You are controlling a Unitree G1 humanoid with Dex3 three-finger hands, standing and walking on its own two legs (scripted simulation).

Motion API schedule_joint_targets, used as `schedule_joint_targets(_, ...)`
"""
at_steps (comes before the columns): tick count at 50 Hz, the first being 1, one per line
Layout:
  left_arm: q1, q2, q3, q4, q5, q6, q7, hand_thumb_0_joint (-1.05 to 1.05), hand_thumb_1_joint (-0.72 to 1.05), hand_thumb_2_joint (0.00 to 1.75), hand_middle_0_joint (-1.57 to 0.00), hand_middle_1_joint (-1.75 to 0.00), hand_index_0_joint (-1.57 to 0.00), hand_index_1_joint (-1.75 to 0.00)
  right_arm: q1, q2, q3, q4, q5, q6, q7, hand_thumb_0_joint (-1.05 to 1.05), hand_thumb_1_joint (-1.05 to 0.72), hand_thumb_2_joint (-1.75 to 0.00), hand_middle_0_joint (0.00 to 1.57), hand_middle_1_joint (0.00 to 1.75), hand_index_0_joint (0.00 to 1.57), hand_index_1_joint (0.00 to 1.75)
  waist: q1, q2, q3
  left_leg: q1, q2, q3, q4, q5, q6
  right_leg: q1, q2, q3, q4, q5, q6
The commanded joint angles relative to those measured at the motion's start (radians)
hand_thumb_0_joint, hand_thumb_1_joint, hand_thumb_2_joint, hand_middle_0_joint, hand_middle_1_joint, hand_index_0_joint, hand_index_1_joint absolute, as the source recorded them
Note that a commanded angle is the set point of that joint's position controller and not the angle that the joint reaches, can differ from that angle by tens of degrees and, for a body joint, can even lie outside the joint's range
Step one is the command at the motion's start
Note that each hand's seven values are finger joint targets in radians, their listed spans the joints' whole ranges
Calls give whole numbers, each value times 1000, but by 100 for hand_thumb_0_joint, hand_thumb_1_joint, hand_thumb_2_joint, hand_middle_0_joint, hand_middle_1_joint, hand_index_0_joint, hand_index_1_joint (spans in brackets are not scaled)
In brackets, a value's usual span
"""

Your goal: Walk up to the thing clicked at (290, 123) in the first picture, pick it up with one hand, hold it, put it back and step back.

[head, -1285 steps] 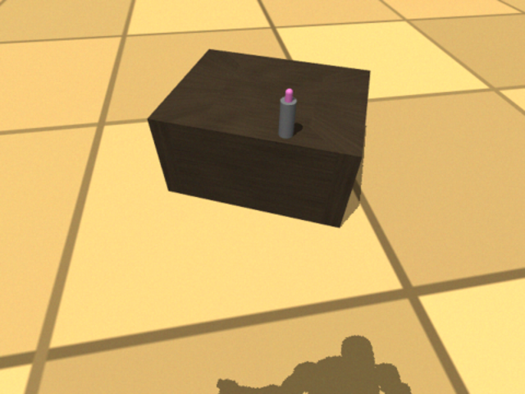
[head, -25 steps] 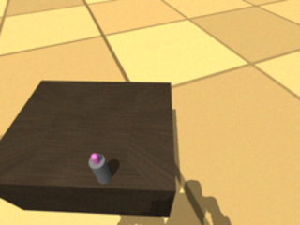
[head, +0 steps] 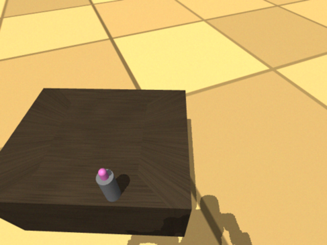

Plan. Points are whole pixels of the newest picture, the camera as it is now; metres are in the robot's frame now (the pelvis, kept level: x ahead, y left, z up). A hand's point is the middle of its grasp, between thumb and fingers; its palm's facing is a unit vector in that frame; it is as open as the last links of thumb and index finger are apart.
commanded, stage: stand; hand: left
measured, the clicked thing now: (108, 183) +0.38 +0.23 -0.23
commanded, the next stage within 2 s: step back in 0.60 s
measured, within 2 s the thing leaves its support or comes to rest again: neither
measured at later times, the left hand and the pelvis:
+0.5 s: hand out of the picture +0.07 +0.26 -0.15, palm faces -0.02 -0.93 -0.35, open 7.4 cm; pelvis +0.00 +0.00 +0.00, yaw +0 degrees
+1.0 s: hand out of the picture +0.08 +0.32 -0.18, palm faces -0.02 -0.93 -0.37, open 7.4 cm; pelvis -0.07 +0.06 -0.02, yaw +0 degrees
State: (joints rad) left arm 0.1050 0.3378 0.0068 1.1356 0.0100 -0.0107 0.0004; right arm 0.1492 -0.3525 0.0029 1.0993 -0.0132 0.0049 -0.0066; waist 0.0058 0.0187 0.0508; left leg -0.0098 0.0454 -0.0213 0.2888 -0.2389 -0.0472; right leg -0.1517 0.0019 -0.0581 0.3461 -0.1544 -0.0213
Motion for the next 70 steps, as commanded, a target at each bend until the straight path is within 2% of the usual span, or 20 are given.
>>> schedule_joint_targets(1,-38,225,43,-60,-4,-21,10,0,90,90,-20,-30,-20,-30,-17,-192,-42,-47,-4,-24,-8,0,-90,-90,20,30,20,30,-4,-23,-50,-95,86,-50,-49,120,50,80,-134,126,-44,147,-8)
schedule_joint_targets(22,-34,223,41,-54,-3,-21,8,0,90,90,-20,-30,-20,-30,-22,-204,-43,-46,-3,-23,-6,0,-90,-90,20,30,20,30,-1,-17,-58,-96,88,-46,-50,101,54,83,-134,131,-44,131,-8)
schedule_joint_targets(29,-39,223,41,-57,-5,-23,10,0,90,90,-20,-30,-20,-30,-22,-204,-42,-48,-2,-25,-8,0,-90,-90,20,30,20,30,-5,-14,-76,-75,91,-44,-43,159,52,91,-137,126,-29,209,-8)
schedule_joint_targets(30,-49,289,92,-91,-17,-12,12,0,90,90,-20,-30,-20,-30,-63,-247,-64,-66,7,-9,-5,0,-90,-90,20,30,20,30,12,-32,22,-152,64,-35,87,304,76,33,-137,153,35,416,-14)
schedule_joint_targets(33,-12,312,112,-132,-20,-3,22,0,90,90,-20,-30,-20,-30,-11,-207,-65,-104,25,7,-6,0,-90,-90,20,30,20,30,8,-110,-117,-173,-25,32,335,211,66,91,-251,231,35,587,-138)
schedule_joint_targets(35,-45,308,114,-175,-1,4,26,0,90,90,-20,-30,-20,-30,-12,-200,-78,-130,18,31,-4,0,-90,-90,20,30,20,30,14,-166,-130,-249,-83,-18,626,-331,82,35,-369,331,4,537,-246)
schedule_joint_targets(36,-75,310,116,-206,11,6,27,0,90,90,-20,-30,-20,-30,11,-204,-83,-141,17,41,-2,0,-90,-90,20,30,20,30,-1,-159,-123,-252,-62,-75,703,-353,90,-20,-375,312,23,497,-262)
schedule_joint_targets(41,-149,291,105,-287,25,31,33,0,90,90,-20,-30,-20,-30,111,-227,-100,-157,10,42,3,0,-90,-90,20,30,20,30,-34,-181,-136,-268,-32,-48,492,-239,72,-43,-297,239,135,352,-190)
schedule_joint_targets(44,-123,264,96,-302,3,60,22,0,90,90,-20,-30,-20,-30,120,-225,-121,-157,-26,25,4,0,-90,-90,20,30,20,30,-42,-96,-83,-171,-42,-15,143,47,65,-165,-190,181,286,99,-105)
schedule_joint_targets(45,-76,215,89,-312,-7,66,20,0,90,90,-20,-30,-20,-30,81,-305,-136,-187,-44,15,3,0,-90,-90,20,30,20,30,-17,100,-66,-183,146,-282,15,206,109,-245,-45,131,423,-119,-47)
schedule_joint_targets(46,-95,214,93,-316,-5,69,26,0,90,90,-20,-30,-20,-30,11,-410,-153,-217,-35,10,8,0,-90,-90,20,30,20,30,-21,246,-63,-242,295,-454,-10,382,227,-292,110,144,614,-467,-4)
schedule_joint_targets(47,-127,246,108,-305,8,70,36,0,90,90,-20,-30,-20,-30,-1,-424,-156,-234,-29,7,6,0,-90,-90,20,30,20,30,-56,244,-61,-328,350,-551,-24,345,317,-257,121,256,779,-525,4)
schedule_joint_targets(50,-5,243,102,-265,-17,70,39,0,90,90,-20,-30,-20,-30,-114,-292,-121,-265,-32,1,-17,0,-90,-90,20,30,20,30,40,113,-53,-149,183,-216,136,513,242,-400,121,287,915,-345,6)
schedule_joint_targets(58,-28,223,109,-346,1,48,26,0,90,90,-20,-30,-20,-30,43,-279,-121,-279,-12,4,-32,0,-90,-90,20,30,20,30,-52,122,-120,93,232,-222,232,658,296,-340,50,197,584,-378,62)
schedule_joint_targets(63,92,205,114,-300,11,33,18,0,90,90,-20,-30,-20,-30,-12,-299,-118,-302,1,23,-22,0,-90,-90,20,30,20,30,-9,144,-147,-93,184,-175,288,474,228,-62,38,63,163,-154,17)
schedule_joint_targets(65,132,259,127,-293,26,21,20,0,90,90,-20,-30,-20,-30,-37,-267,-106,-313,15,25,-16,0,-90,-90,20,30,20,30,13,46,-166,-263,126,-147,350,276,151,76,-60,196,97,86,-27)
schedule_joint_targets(66,98,336,146,-313,15,21,16,0,90,90,-20,-30,-20,-30,-73,-224,-96,-331,25,24,-14,0,-90,-90,20,30,20,30,23,-154,-123,-379,-55,-59,494,36,83,38,-207,401,74,208,-148)
schedule_joint_targets(67,55,387,152,-342,19,21,14,0,90,90,-20,-30,-20,-30,-102,-219,-102,-327,21,31,-27,0,-90,-90,20,30,20,30,52,-294,-69,-403,-140,-34,735,-379,56,-81,-386,578,13,338,-297)
schedule_joint_targets(68,42,363,151,-365,18,16,15,0,90,90,-20,-30,-20,-30,-74,-239,-106,-314,16,36,-30,0,-90,-90,20,30,20,30,41,-221,-42,-416,-128,-127,875,-418,49,-120,-402,579,21,380,-311)
schedule_joint_targets(70,-36,290,129,-389,7,19,24,0,90,90,-20,-30,-20,-30,-11,-245,-100,-283,29,31,-28,0,-90,-90,20,30,20,30,-16,-124,-31,-451,-155,-155,898,-320,48,-66,-264,354,95,454,-230)
